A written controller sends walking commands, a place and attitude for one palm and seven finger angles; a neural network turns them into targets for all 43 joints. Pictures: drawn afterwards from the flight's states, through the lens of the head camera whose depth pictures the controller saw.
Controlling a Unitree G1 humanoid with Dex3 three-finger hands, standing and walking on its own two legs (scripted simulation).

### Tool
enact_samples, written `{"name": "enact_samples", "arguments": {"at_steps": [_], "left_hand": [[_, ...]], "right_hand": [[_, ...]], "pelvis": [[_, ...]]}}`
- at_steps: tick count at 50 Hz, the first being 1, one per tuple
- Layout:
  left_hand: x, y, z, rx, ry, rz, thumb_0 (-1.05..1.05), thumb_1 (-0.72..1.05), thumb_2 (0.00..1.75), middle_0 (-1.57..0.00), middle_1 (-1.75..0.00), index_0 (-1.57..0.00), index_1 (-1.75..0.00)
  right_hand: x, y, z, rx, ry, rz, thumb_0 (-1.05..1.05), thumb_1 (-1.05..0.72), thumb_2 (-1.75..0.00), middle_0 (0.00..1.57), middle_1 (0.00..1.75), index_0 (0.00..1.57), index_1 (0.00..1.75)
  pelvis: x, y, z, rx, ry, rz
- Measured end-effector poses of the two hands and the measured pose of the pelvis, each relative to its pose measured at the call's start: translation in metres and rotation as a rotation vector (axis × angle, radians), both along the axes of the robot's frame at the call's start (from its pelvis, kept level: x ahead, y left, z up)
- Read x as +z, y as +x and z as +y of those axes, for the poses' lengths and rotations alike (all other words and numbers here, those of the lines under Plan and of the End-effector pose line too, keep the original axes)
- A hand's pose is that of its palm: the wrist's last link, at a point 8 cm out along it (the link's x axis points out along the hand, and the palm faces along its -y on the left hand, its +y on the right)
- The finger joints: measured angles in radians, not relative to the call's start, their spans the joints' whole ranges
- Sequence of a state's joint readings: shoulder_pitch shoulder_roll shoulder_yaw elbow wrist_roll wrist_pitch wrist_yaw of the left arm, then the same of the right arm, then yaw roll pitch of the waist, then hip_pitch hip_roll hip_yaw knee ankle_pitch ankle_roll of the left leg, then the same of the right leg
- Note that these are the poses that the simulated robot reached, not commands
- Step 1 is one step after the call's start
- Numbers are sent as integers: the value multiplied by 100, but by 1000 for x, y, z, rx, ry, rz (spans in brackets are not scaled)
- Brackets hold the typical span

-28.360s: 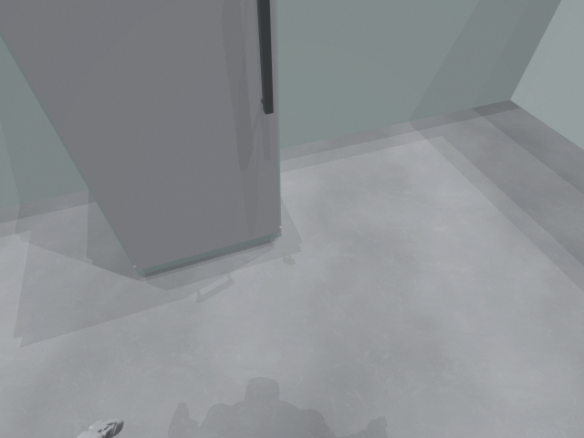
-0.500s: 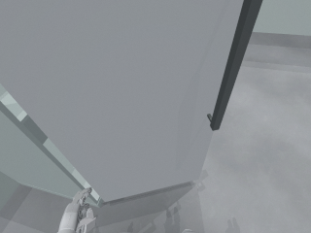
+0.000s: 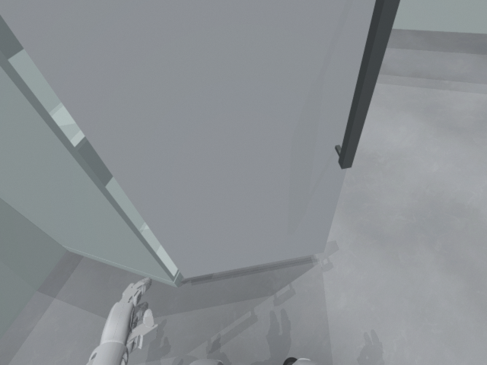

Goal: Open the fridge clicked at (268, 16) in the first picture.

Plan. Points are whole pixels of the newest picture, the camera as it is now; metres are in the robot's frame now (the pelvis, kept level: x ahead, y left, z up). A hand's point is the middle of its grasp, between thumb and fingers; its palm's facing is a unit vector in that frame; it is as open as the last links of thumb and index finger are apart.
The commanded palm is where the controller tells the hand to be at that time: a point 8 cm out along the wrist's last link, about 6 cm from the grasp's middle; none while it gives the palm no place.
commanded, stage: stop stepping back and stand still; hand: right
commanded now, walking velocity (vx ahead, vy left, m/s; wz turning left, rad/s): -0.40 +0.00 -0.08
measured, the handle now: (362, 68) +0.57 -0.18 +0.17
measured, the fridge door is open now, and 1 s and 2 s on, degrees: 62 62 62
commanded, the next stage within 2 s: let the arm hang, fingers relaxed in 1.40 s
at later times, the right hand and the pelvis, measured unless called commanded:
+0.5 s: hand out of the picture +0.08 -0.30 +0.18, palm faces +0.48 +0.80 -0.35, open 7.4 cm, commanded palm +0.01 -0.33 +0.18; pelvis -0.11 -0.02 +0.00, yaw -4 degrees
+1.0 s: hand out of the picture +0.07 -0.34 +0.18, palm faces +0.52 +0.72 -0.47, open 7.4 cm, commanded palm +0.01 -0.37 +0.18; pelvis -0.10 -0.06 +0.00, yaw -6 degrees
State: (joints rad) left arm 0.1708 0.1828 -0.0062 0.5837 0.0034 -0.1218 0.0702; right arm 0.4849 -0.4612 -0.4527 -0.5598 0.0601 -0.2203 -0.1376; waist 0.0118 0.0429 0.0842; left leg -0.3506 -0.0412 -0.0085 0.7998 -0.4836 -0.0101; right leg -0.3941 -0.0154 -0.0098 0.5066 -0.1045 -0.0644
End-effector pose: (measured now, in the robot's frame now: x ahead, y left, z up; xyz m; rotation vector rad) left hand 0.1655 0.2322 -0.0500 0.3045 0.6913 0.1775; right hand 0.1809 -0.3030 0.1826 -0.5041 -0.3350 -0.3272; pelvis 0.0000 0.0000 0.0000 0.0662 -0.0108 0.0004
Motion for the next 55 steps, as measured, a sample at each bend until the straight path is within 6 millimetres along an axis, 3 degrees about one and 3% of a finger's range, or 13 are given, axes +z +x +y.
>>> {"name": "enact_samples", "arguments": {"at_steps": [6,11,19,26,30,35,40,45,48,55], "left_hand": [[-7,-43,-2,-25,-27,7,1,90,89,-20,-30,-21,-30],[-22,-77,1,-7,-35,55,1,90,89,-20,-31,-21,-30],[-14,-116,-8,22,41,15,2,90,89,-20,-31,-21,-30],[-3,-141,-41,-24,-65,0,2,90,89,-20,-30,-21,-30],[-17,-139,-47,-64,-85,28,2,90,89,-20,-31,-21,-30],[-24,-133,-46,-74,-45,79,2,90,89,-20,-31,-21,-30],[-17,-121,-51,-68,15,4,2,90,89,-20,-31,-21,-30],[-8,-115,-71,-85,-43,-27,2,90,89,-20,-30,-21,-30],[-13,-110,-81,-117,-76,-11,2,90,89,-20,-30,-21,-30],[-28,-96,-87,-107,-73,85,2,90,89,-20,-31,-21,-30]], "right_hand": [[14,-56,6,6,-77,4,1,-89,-90,21,30,21,31],[7,-99,-3,-54,-50,5,1,-89,-90,21,30,21,31],[-26,-121,-33,-145,127,-70,1,-89,-90,21,30,21,30],[14,-150,-30,-88,15,-63,2,-89,-90,21,30,21,30],[21,-169,-37,-125,-81,-37,1,-89,-90,21,30,21,30],[2,-178,-59,-214,37,-38,1,-89,-90,21,30,21,31],[-20,-168,-67,-207,127,-52,1,-89,-90,21,30,21,30],[-1,-158,-66,-160,33,-36,1,-89,-90,21,30,21,30],[12,-159,-67,-156,-62,-30,1,-89,-90,21,30,21,30],[-2,-142,-87,-214,-2,41,1,-89,-90,21,30,21,31]], "pelvis": [[-2,-33,4,-15,16,10],[-7,-60,1,-15,-2,-27],[-15,-91,-20,-50,-42,-35],[7,-107,-24,-71,-21,-33],[1,-112,-25,-85,-34,-12],[-2,-117,-35,-82,-44,-26],[-11,-117,-51,-96,-46,-39],[-1,-112,-53,-110,-57,-36],[-1,-105,-53,-113,-53,-17],[1,-86,-67,-98,-46,3]]}}
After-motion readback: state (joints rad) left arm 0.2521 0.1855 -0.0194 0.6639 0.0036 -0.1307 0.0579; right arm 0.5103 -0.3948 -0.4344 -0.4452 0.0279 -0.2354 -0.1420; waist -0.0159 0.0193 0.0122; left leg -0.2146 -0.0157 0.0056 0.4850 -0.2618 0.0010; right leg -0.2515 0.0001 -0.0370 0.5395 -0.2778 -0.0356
